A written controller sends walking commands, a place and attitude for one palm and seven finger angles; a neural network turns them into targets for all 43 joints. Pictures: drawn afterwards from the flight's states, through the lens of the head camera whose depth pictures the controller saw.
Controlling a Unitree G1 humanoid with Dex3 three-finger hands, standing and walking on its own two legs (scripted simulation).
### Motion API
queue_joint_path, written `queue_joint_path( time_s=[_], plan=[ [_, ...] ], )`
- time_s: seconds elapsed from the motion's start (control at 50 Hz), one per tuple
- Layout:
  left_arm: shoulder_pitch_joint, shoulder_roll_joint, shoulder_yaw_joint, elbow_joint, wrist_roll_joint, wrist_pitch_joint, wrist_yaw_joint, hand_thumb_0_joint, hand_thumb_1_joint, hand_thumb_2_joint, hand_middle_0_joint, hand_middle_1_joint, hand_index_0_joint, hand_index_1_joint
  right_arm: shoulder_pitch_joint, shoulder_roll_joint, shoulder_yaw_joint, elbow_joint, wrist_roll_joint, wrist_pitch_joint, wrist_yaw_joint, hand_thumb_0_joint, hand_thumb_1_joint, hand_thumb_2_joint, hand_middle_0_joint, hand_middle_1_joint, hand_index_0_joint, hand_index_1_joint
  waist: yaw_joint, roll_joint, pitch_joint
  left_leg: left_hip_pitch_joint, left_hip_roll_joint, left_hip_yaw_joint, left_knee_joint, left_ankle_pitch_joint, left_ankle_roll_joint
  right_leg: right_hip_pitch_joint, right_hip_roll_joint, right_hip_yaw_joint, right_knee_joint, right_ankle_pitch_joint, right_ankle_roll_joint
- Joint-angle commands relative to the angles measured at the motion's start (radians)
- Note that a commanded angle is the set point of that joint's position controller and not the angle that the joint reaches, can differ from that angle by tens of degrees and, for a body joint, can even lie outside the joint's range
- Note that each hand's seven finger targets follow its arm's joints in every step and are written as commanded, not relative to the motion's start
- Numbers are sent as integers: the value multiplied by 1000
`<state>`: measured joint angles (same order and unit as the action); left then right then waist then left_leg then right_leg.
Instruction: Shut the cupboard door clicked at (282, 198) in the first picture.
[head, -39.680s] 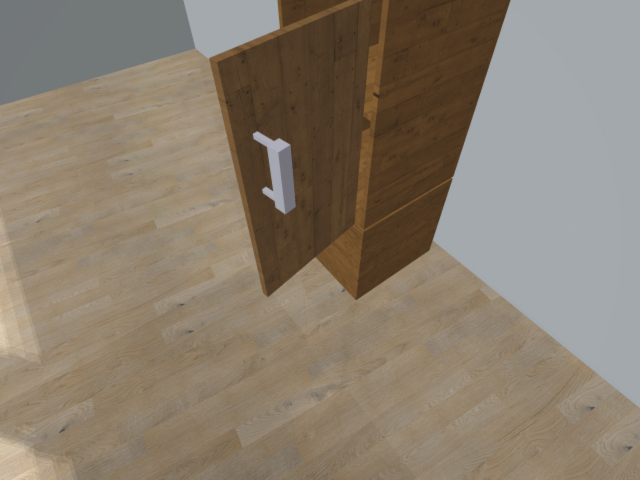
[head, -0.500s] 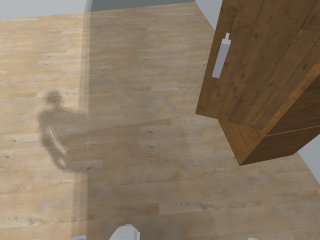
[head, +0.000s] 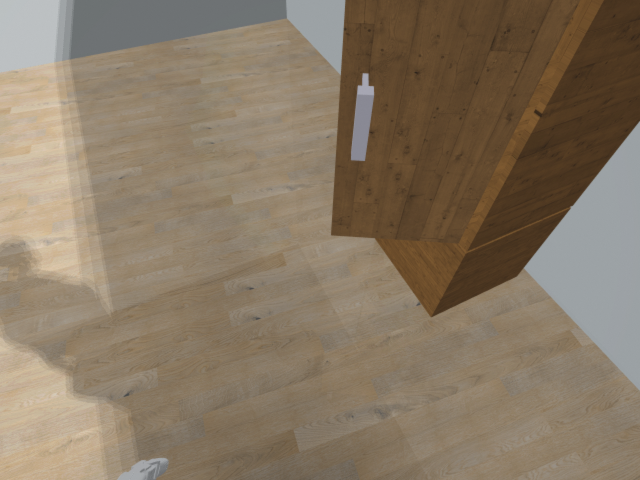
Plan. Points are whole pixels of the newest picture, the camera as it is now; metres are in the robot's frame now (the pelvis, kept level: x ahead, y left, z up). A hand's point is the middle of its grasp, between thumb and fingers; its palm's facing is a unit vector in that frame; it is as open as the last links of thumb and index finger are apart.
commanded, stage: take the last steps up to it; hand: left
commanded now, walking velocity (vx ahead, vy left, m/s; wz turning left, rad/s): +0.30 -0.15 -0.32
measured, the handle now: (361, 117) +0.69 -0.05 +0.05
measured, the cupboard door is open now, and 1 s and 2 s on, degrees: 60 60 60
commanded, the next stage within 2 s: come to a stop and stand still in 0.70 s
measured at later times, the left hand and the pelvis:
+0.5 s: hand (202, 469) +0.16 +0.18 -0.18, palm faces -0.14 -0.98 -0.14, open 7.4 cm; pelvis +0.10 -0.01 +0.01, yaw -8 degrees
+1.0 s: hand (316, 336) +0.36 +0.02 -0.16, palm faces -0.20 -0.95 -0.23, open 7.2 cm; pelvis +0.23 -0.13 +0.00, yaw -11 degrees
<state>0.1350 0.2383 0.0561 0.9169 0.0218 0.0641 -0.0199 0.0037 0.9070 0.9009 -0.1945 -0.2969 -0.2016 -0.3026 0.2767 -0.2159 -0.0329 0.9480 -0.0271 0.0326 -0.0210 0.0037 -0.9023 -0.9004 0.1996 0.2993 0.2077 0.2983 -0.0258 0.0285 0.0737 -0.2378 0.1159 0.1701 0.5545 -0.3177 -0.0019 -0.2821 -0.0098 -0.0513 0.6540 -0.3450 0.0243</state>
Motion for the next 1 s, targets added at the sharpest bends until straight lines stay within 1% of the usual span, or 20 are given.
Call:
queue_joint_path(
  time_s=[0.0, 0.02, 0.04, 0.08, 0.14, 0.22, 0.28, 0.3, 0.32, 0.34, 0.36, 0.42, 0.54, 0.68, 0.74, 0.76, 0.78, 0.8, 0.88, 0.98],
  plan=[
    [167, 202, 44, -7, 12, -47, 16, 0, 900, 900, -200, -300, -200, -300, -14, -90, -34, -78, 18, -19, 1, 0, -900, -900, 200, 300, 200, 300, 71, -272, -146, -266, -15, 9, 196, -189, -36, 349, -273, 357, -381, 233, -127],
    [205, 243, 50, 5, 3, -46, 18, 0, 900, 900, -200, -300, -200, -300, -86, -103, -29, -101, 9, -8, 1, 0, -900, -900, 200, 300, 200, 300, 118, -308, -93, -355, -62, -57, 420, -366, -41, 256, -374, 486, -436, 138, -242],
    [181, 234, 46, -9, 1, -44, 21, 0, 900, 900, -200, -300, -200, -300, -106, -109, -33, -106, 8, -5, 6, 0, -900, -900, 200, 300, 200, 300, 102, -231, -36, -402, -46, -130, 527, -302, -32, 182, -350, 465, -475, -80, -272],
    [105, 161, 45, -13, 2, -56, 30, 0, 900, 900, -200, -300, -200, -300, -98, -128, -38, -85, -2, -17, 9, 0, -900, -900, 200, 300, 200, 300, 58, -325, 2, -481, -15, -153, 562, -184, -36, 206, -267, 413, -475, -79, -249],
    [71, 128, 30, -15, 3, -77, 27, 0, 900, 900, -200, -300, -200, -300, -54, -102, -34, -62, -4, -28, 23, 0, -900, -900, 200, 300, 200, 300, 13, -197, -42, -333, -13, -111, 447, -106, -54, 149, -204, 237, -416, 91, -228],
    [97, 155, 38, 11, 9, -80, 16, 0, 900, 900, -200, -300, -200, -300, -47, -70, -30, -65, -1, -43, 22, 0, -900, -900, 200, 300, 200, 300, 14, -169, -25, -198, -43, -67, 184, -89, -52, 96, -194, 248, -395, 82, -235],
    [66, 127, 35, 19, -5, -71, 6, 0, 900, 900, -200, -300, -200, -300, 111, -99, -35, -7, -3, -67, 5, 0, -900, -900, 200, 300, 200, 300, -60, -101, -62, 124, -68, -42, -80, 102, -54, -55, -111, 197, -236, 28, -171],
    [82, 62, 23, 11, -8, -69, 0, 0, 900, 900, -200, -300, -200, -300, 211, -174, -52, 22, -10, -77, -5, 0, -900, -900, 200, 300, 200, 300, -96, 123, -105, 270, 76, -257, -193, -36, -23, -184, -25, 138, -10, -30, -118],
    [95, 13, 10, -19, -12, -65, -8, 0, 900, 900, -200, -300, -200, -300, 308, -279, -73, 36, -27, -81, -16, 0, -900, -900, 200, 300, 200, 300, -118, 374, -131, 356, 359, -647, -328, -186, 75, -386, 72, 16, 296, -241, -55],
    [27, 70, 18, -45, 7, -60, -11, 0, 900, 900, -200, -300, -200, -300, 294, -291, -68, 30, -20, -72, -22, 0, -900, -900, 200, 300, 200, 300, -118, 220, -78, 261, 429, -708, -387, -254, 137, -413, 8, 114, 447, -223, -64],
    [19, 84, 28, -39, 16, -58, -17, 0, 900, 900, -200, -300, -200, -300, 226, -250, -57, 7, -18, -72, -20, 0, -900, -900, 200, 300, 200, 300, -76, 130, -14, 165, 383, -620, -397, -236, 128, -419, -31, 125, 506, -137, -59],
    [39, 64, 35, -4, 20, -49, -34, 0, 900, 900, -200, -300, -200, -300, 108, -163, -30, -16, -14, -86, -24, 0, -900, -900, 200, 300, 200, 300, -13, 127, 61, 34, 294, -382, -395, -13, 87, -383, -70, 111, 553, 34, -26],
    [33, 10, 15, 4, 8, -34, -37, 0, 900, 900, -200, -300, -200, -300, 156, -150, -35, 26, -7, -92, -20, 0, -900, -900, 200, 300, 200, 300, -10, 127, -8, 159, 222, -108, -334, 303, 89, -380, -66, 40, 375, 155, 5],
    [-38, 20, 9, -12, 5, -52, -35, 0, 900, 900, -200, -300, -200, -300, 145, -173, -57, 56, -13, -72, -9, 0, -900, -900, 200, 300, 200, 300, -21, 154, -5, 136, 232, -58, -248, 372, 86, -175, -36, -48, 2, 160, -18],
    [194, 91, 28, 64, 9, -78, -22, 0, 900, 900, -200, -300, -200, -300, 114, -161, -57, 61, 1, -67, -2, 0, -900, -900, 200, 300, 200, 300, 89, 20, -123, 35, 148, 13, 52, 449, 22, 209, 5, -57, -182, 243, -49],
    [321, 177, 49, 103, 16, -94, -8, 0, 900, 900, -200, -300, -200, -300, 122, -107, -47, 52, 13, -69, 8, 0, -900, -900, 200, 300, 200, 300, 143, -194, -231, -151, 41, 64, 318, 177, -11, 427, -176, 143, -234, 302, -112],
    [360, 236, 55, 122, 4, -99, 3, 0, 900, 900, -200, -300, -200, -300, 134, -38, -27, 25, 24, -64, 2, 0, -900, -900, 200, 300, 200, 300, 126, -364, -290, -289, -82, -12, 580, -362, -23, 485, -362, 388, -295, 517, -198],
    [304, 211, 46, 99, -9, -95, 20, 0, 900, 900, -200, -300, -200, -300, 109, -53, -26, 10, 27, -46, -5, 0, -900, -900, 200, 300, 200, 300, 107, -229, -221, -267, -47, -122, 643, -352, -8, 338, -390, 367, -340, 585, -232],
    [65, 79, -1, 53, -3, -101, 51, 0, 900, 900, -200, -300, -200, -300, 118, -15, -7, 74, 25, -20, -11, 0, -900, -900, 200, 300, 200, 300, -3, -120, -155, -156, -11, -184, 557, -166, -34, 112, -310, 148, -278, 961, -196],
    [89, 89, 22, 52, 1, -85, 62, 0, 900, 900, -200, -300, -200, -300, 43, -31, -20, 45, 17, 17, -3, 0, -900, -900, 200, 300, 200, 300, 29, -133, -160, -198, -84, -168, 452, -140, -57, 173, -331, 163, -276, 989, -226]
  ],
)
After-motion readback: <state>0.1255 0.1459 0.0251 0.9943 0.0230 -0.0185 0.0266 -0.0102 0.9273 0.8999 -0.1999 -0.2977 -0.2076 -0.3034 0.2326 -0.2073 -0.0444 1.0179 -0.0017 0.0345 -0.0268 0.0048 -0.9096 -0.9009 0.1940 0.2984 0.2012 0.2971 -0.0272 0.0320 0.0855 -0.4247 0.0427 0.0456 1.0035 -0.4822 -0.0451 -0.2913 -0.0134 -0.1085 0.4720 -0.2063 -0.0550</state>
